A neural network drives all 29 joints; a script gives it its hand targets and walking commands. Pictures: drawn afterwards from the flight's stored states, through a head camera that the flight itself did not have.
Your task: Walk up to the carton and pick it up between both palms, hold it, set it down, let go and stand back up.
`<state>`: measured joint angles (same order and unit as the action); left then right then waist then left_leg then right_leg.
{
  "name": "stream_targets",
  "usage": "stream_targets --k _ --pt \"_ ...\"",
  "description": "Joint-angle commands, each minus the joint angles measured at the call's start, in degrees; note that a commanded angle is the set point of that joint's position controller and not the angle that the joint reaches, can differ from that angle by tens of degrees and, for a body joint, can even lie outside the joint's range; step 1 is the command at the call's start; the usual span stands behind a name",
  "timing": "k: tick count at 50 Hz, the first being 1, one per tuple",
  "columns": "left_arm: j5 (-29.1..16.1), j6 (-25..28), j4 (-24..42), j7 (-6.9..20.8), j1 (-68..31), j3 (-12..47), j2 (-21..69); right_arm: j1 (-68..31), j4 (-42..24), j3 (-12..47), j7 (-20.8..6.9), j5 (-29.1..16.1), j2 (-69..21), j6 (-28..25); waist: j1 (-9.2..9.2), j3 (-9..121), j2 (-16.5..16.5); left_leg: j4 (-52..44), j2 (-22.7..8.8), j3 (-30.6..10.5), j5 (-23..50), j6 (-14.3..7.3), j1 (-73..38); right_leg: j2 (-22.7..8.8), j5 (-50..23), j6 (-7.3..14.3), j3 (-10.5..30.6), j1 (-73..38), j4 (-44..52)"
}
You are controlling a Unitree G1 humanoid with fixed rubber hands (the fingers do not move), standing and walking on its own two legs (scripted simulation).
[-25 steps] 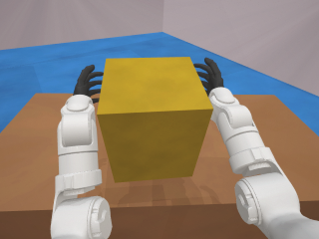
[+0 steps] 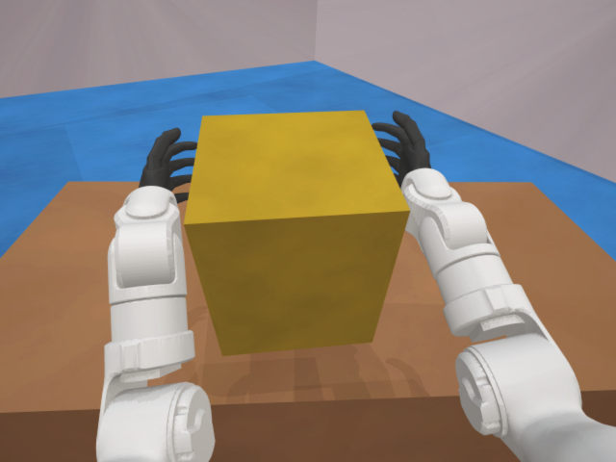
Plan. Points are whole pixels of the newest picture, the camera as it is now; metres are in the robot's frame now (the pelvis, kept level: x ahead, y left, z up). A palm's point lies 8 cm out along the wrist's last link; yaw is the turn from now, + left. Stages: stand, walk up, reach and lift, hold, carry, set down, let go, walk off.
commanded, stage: hold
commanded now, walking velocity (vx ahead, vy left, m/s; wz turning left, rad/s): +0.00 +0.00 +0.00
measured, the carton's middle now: (292, 235) +0.37 +0.00 +0.17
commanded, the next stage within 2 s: none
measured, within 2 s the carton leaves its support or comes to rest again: neither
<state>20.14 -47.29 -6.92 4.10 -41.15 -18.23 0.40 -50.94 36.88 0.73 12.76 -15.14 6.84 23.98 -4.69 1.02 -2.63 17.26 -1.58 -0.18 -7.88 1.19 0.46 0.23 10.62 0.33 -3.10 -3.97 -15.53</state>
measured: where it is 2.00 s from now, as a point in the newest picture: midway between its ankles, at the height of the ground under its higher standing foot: outside the picture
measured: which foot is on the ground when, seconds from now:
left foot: down 0.00-1.00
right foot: down 0.00-1.00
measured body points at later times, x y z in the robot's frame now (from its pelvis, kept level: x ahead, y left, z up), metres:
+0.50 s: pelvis +0.00 +0.00 +0.00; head -0.07 +0.02 +0.44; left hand +0.37 +0.16 +0.25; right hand +0.38 -0.14 +0.26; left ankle +0.03 +0.13 -0.75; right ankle -0.01 -0.11 -0.75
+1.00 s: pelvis +0.00 +0.00 +0.00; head -0.07 +0.02 +0.44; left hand +0.37 +0.16 +0.25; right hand +0.38 -0.14 +0.26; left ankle +0.03 +0.13 -0.75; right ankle -0.01 -0.11 -0.75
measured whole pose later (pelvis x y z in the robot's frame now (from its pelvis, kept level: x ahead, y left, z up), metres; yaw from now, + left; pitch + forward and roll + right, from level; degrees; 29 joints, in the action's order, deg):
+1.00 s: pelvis +0.00 +0.00 +0.00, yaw +0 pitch -9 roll +0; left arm 20.1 -47.4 -7.2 4.6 -41.7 -18.3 0.0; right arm -51.1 36.3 0.3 13.1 -15.0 6.6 24.7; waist -4.6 1.4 -2.7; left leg 17.3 -1.6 -0.1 -7.8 1.2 0.7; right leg 0.2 10.6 0.3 -3.0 -3.6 -15.7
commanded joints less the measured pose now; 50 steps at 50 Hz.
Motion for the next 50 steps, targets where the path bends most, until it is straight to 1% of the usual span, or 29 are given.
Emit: stream_targets --k 1,12,27,37,50 --pt "-9.61 3.64 4.93 7.37 -36.58 23.53 27.87 -36.69 -14.83 16.14 -5.53 -6.02 -35.61 -1.4 -0.24 17.48 2.62 0.18 4.27 2.66 12.6 0.01 -6.08 2.98 -11.69 -3.9 -0.79 -0.38 1.47" --pt "-9.78 3.25 5.81 7.36 -36.27 24.23 28.01 -36.23 -15.87 16.38 -5.49 -6.08 -35.42 -0.88 -0.28 17.18 2.89 0.11 4.09 2.6 12.45 0.14 -6.12 3.11 -10.9 -3.7 -0.8 -0.01 1.45" --pt "-9.67 3.4 3.84 7.3 -37.44 23.41 28.02 -37.38 -14.13 15.13 -5.95 -5.22 -35.55 -0.92 -0.09 16.76 2.86 -0.63 3.94 2.7 9.82 -0.3 -5.03 3.03 -8.24 -3.46 -0.74 0.74 1.7" --pt "-9.6 3.58 3.22 7.38 -37.74 23.05 27.98 -37.7 -13.56 14.9 -5.92 -5.2 -35.64 -1.01 -0.1 16.82 2.89 -0.6 4.0 2.66 9.92 -0.34 -4.98 3.03 -8.36 -3.54 -0.74 0.7 1.72" --pt "-9.79 3.58 4.12 7.36 -37.43 23.5 27.94 -37.31 -14.45 15.48 -5.71 -5.69 -35.67 -0.89 -0.18 17.25 3.03 -0.17 4.06 2.51 11.45 -0.16 -5.57 3.15 -9.67 -3.65 -0.74 0.37 1.54"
